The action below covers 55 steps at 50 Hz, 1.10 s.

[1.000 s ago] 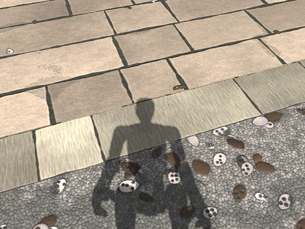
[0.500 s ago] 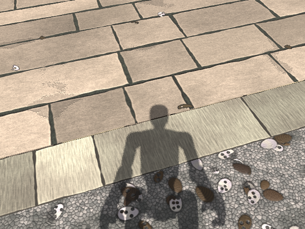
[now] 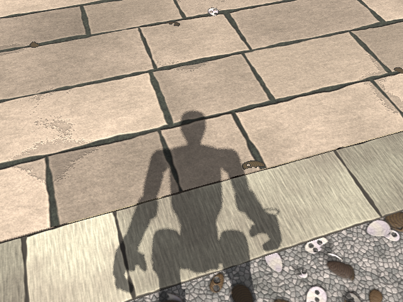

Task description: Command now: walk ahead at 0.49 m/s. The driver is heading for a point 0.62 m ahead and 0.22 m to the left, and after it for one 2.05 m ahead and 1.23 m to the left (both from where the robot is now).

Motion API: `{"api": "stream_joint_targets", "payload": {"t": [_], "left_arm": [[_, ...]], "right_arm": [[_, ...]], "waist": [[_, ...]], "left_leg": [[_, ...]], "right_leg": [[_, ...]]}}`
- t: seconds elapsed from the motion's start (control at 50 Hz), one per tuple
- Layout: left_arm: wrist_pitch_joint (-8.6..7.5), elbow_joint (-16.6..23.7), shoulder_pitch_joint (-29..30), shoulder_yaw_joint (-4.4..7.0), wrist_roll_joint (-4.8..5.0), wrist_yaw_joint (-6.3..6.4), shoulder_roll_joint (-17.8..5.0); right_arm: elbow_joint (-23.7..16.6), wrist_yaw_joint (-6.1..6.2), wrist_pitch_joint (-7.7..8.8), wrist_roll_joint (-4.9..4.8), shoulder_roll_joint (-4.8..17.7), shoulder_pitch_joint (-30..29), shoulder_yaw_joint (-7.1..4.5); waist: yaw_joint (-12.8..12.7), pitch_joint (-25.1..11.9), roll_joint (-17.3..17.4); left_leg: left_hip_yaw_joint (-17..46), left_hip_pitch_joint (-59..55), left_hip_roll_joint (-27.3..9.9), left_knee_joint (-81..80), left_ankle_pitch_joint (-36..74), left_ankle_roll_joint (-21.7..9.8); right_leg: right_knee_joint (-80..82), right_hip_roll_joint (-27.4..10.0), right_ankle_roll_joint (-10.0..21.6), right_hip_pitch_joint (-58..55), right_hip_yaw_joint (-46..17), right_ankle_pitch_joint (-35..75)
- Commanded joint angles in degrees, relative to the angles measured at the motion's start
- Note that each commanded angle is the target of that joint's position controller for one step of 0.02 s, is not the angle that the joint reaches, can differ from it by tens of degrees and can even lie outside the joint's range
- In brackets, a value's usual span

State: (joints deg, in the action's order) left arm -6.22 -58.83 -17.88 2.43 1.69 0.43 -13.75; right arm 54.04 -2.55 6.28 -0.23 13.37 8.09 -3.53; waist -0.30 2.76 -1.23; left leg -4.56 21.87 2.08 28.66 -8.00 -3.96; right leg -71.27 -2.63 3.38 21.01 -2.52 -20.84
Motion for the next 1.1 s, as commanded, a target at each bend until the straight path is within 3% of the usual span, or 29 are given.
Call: {"api": "stream_joint_targets", "payload": {"t": [0.02, 0.06, 0.14, 0.22, 0.3, 0.36, 0.4, 0.42, 0.44, 0.46, 0.48, 0.5, 0.52, 0.56, 0.6, 0.64, 0.76, 0.82, 0.86, 0.9, 0.92, 0.94, 0.96, 0.98, 1.0, 1.02, 1.04, 1.06, 1.1], "left_arm": [[0.26, 3.0, -2.9, 1.47, -0.24, 0.6, -3.5], [1.26, 3.9, -1.4, 1.64, -0.52, 0.81, -3.1], [1.06, 8.2, 9.7, 2.21, -1.76, 1.1, -4.4], [0.29, 10.3, 18.0, 1.88, -1.31, 0.28, -3.5], [-0.52, 12.6, 24.6, 1.29, -0.64, -0.95, -3.5], [-1.45, 13.4, 23.9, 1.76, -0.34, -1.59, -5.9], [-1.95, 11.5, 15.7, 3.09, -0.5, -1.33, -8.7], [-2.27, 9.4, 5.7, 4.27, -1.25, -0.93, -11.6], [-2.05, 8.5, -3.4, 5.51, -2.14, -0.48, -16.6], [-1.46, 8.0, -4.5, 5.02, -2.13, -0.84, -15.7], [-1.34, 9.2, -0.8, 3.45, -1.98, -0.83, -9.9], [-1.07, 10.0, 2.8, 2.62, -1.69, -0.73, -7.1], [-0.93, 10.0, 6.3, 2.25, -1.95, -0.92, -6.2], [-0.97, 9.4, 9.0, 1.92, -2.54, -0.99, -4.9], [-1.28, 8.6, 8.5, 2.37, -2.42, -0.83, -5.7], [-1.45, 7.9, 7.6, 2.89, -2.44, -0.42, -7.0], [-0.48, 7.4, 4.6, 3.67, -2.11, 0.62, -9.7], [0.46, 6.7, 1.7, 4.08, -1.42, 0.75, -11.0], [1.25, 6.4, 0.7, 4.39, -0.84, 0.69, -11.8], [1.97, 6.8, 1.6, 4.81, -0.39, 0.79, -13.4], [2.57, 7.2, 2.5, 5.03, -0.25, 0.98, -14.3], [3.22, 7.8, 3.8, 4.95, -0.03, 1.19, -14.4], [3.0, 8.7, 3.3, 4.48, -0.7, 1.36, -13.2], [1.64, 11.9, -1.2, 1.82, -3.91, 0.69, -4.1], [-0.45, 12.4, -0.5, 1.72, -1.86, -0.1, -7.7], [-1.05, 14.0, 6.0, 2.51, 0.36, -0.23, -10.2], [-1.11, 14.3, 7.5, 2.22, 0.02, 0.18, -9.5], [-0.57, 13.4, 7.4, 2.49, -1.31, 0.9, -9.7], [1.38, 13.9, 6.0, 3.31, -1.94, 1.34, -10.8]], "right_arm": [[-1.1, -0.3, 1.07, 0.91, 3.2, 1.4, -0.2], [0.0, 0.26, 1.08, 0.5, 4.5, 3.7, -0.26], [0.8, 2.15, 0.4, 0.15, 7.5, 9.2, -0.75], [1.1, 3.04, -0.24, -0.43, 8.1, 13.2, -0.95], [1.8, 3.35, -1.02, -1.04, 8.0, 17.0, -1.24], [1.4, 3.91, -1.8, -1.22, 9.2, 16.4, -2.01], [0.3, 3.93, -2.24, -1.13, 8.9, 14.4, -2.15], [-1.3, 3.69, -2.21, -0.67, 6.8, 12.8, -1.4], [-3.3, 3.59, -1.66, -0.32, 2.5, 15.3, -0.36], [-4.4, 3.41, -0.78, -1.7, 0.6, 19.3, 0.48], [-4.0, 3.52, -0.64, -2.83, 6.9, 17.2, -1.08], [-4.9, 3.6, -0.89, -2.8, 8.3, 12.9, -1.51], [-5.3, 3.69, -1.22, -2.15, 7.5, 11.0, -1.65], [-5.8, 3.39, -2.54, -1.69, 5.4, 11.4, -2.15], [-6.8, 3.15, -3.68, -1.86, 3.6, 10.8, -2.03], [-8.4, 3.13, -4.25, -1.47, 3.9, 8.2, -2.16], [-12.5, 1.17, -3.75, -1.03, 3.3, -2.2, -1.36], [-15.1, 0.07, -3.82, -1.1, 3.1, -7.7, -0.88], [-16.7, -0.58, -3.94, -1.22, 3.6, -9.4, -0.93], [-17.5, -0.92, -4.14, -1.18, 5.3, -7.9, -1.68], [-17.0, -0.89, -4.21, -1.06, 6.9, -3.8, -2.6], [-14.7, -0.66, -4.09, -1.03, 9.5, 5.0, -4.18], [-12.6, 0.55, -4.31, -0.68, 14.1, 13.4, -6.22], [-13.0, 1.57, -4.28, 0.04, 21.4, 12.2, -6.99], [-15.9, 1.1, -3.79, 0.64, 19.4, 13.8, -5.98], [-15.9, 0.7, -3.38, 0.83, 15.9, 11.9, -4.94], [-15.9, 0.78, -3.08, -0.34, 13.3, 8.7, -4.4], [-16.6, 1.06, -3.18, -0.99, 11.5, 4.8, -3.89], [-18.0, 1.46, -3.55, 0.18, 10.6, 1.1, -3.36]], "waist": [[-1.1, -6.0, 4.6], [-1.6, -3.4, 4.8], [0.5, 0.0, 3.1], [2.9, 0.6, 4.2], [4.9, 1.6, 5.1], [3.1, 0.8, 6.7], [-1.5, -3.5, 7.7], [-5.8, -11.2, 5.8], [-6.7, -21.2, -4.9], [-4.6, -26.6, -19.7], [-4.5, -19.5, -12.2], [-4.1, -12.7, -6.9], [-2.4, -8.5, -3.0], [0.3, -4.7, -5.2], [0.9, -3.3, -4.6], [0.9, -2.2, -2.8], [-2.1, 0.4, -1.5], [-4.0, 2.4, -1.2], [-3.9, 2.8, -1.8], [-1.7, 0.6, -3.6], [1.0, -1.8, -4.5], [5.9, -6.2, -3.7], [9.5, -11.3, 0.5], [2.0, -15.6, 17.8], [4.8, -29.2, 12.3], [6.1, -23.8, 6.1], [4.3, -16.8, 3.4], [2.1, -12.3, 0.8], [-1.3, -9.9, 2.1]], "left_leg": [[19.0, -11.1, -15.2, -18.7, 2.3, -9.1], [16.2, -8.0, -14.2, -21.2, 3.5, -10.1], [16.1, -11.0, -13.8, -23.1, 4.5, -10.4], [13.7, -12.4, -11.6, -21.9, 5.3, -8.1], [15.5, -16.4, -12.7, -18.0, 4.3, -7.8], [18.7, -18.8, -14.7, -13.5, 5.2, -6.7], [18.4, -17.9, -12.6, -5.5, 14.1, -5.0], [16.1, -12.1, -8.9, 7.3, 14.2, -3.3], [9.9, 5.7, -1.1, 28.0, -1.4, 0.5], [10.9, 19.5, 1.5, 41.6, -26.3, 1.4], [14.1, 23.7, -2.5, 47.7, -23.3, 0.9], [12.1, 24.1, -5.2, 47.6, -18.1, 0.6], [11.3, 21.3, -7.3, 45.2, -13.5, 0.7], [11.3, 16.4, -10.1, 40.9, -9.2, 0.7], [10.4, 16.3, -10.6, 39.3, -6.9, 1.1], [10.9, 19.0, -10.8, 35.9, -3.0, 1.7], [6.6, 19.0, -9.7, 17.9, 9.9, 2.1], [4.0, 19.7, -8.9, 12.4, 8.3, 1.3], [2.4, 19.3, -8.0, 10.1, 4.1, 0.1], [-0.7, 13.5, -4.9, 9.0, -1.7, -2.0], [-2.6, 7.6, -2.1, 8.3, -4.1, -3.1], [-3.9, -3.8, 1.2, 3.7, 0.1, -4.8], [2.5, -20.6, -0.9, 1.3, 10.3, -7.3], [29.6, -40.4, -17.4, 2.4, 29.7, -15.9], [47.2, -45.2, -24.7, -4.2, 29.5, -23.4], [38.2, -41.4, -22.2, -4.9, 35.2, -20.2], [29.9, -33.4, -18.9, -4.7, 34.2, -17.1], [25.3, -24.8, -16.3, -5.8, 32.2, -14.6], [22.0, -13.0, -14.1, -8.6, 33.8, -13.6]], "right_leg": [[0.3, -6.4, 1.2, 10.5, -2.7, 6.2], [4.6, -7.1, 0.4, 11.5, -1.6, 7.2], [19.4, -6.6, -2.7, 20.2, -1.0, 18.1], [34.1, -3.1, -3.9, 17.0, 0.3, 27.1], [41.1, -1.0, -4.1, 15.0, 0.4, 25.6], [45.0, -0.2, -3.3, 9.8, -0.4, 21.3], [46.8, 1.2, -1.5, -2.1, 1.1, 17.5], [44.6, -2.8, 1.3, -17.2, -2.1, 17.2], [44.3, -16.1, 6.7, -39.2, -18.7, 13.2], [52.4, -23.9, 11.7, -46.5, -40.0, 4.2], [53.9, -21.6, 9.5, -40.2, -35.3, -0.8], [54.5, -19.6, 7.0, -31.5, -25.2, 1.5], [56.6, -17.0, 6.1, -23.1, -18.9, 6.1], [60.2, -13.7, 5.4, -14.3, -10.2, 11.1], [62.5, -13.2, 6.3, -12.0, -4.9, 15.7], [63.5, -13.5, 7.1, -12.5, -1.3, 20.1], [64.3, -12.6, 5.6, -16.2, 8.9, 23.3], [63.0, -14.1, 5.0, -21.0, 11.3, 23.8], [60.6, -15.2, 4.2, -24.6, 12.6, 27.5], [54.4, -15.4, 3.1, -26.3, 14.6, 43.9], [47.0, -14.8, 2.3, -26.2, 15.6, 55.9], [35.0, -12.6, 0.6, -23.6, 17.0, 61.2], [18.7, -9.9, -3.1, -11.7, 17.1, 48.6], [-3.0, 0.7, -7.2, 14.2, 14.4, -11.8], [-12.7, 4.0, -7.4, 18.7, 0.2, -19.4], [-12.8, 1.2, -6.3, 22.0, -2.1, -14.1], [-7.9, -1.0, -5.5, 22.8, -1.4, -9.0], [-3.7, -3.0, -5.7, 20.4, -1.3, -5.4], [0.6, -3.7, -5.9, 13.1, -1.6, -2.7]]}}
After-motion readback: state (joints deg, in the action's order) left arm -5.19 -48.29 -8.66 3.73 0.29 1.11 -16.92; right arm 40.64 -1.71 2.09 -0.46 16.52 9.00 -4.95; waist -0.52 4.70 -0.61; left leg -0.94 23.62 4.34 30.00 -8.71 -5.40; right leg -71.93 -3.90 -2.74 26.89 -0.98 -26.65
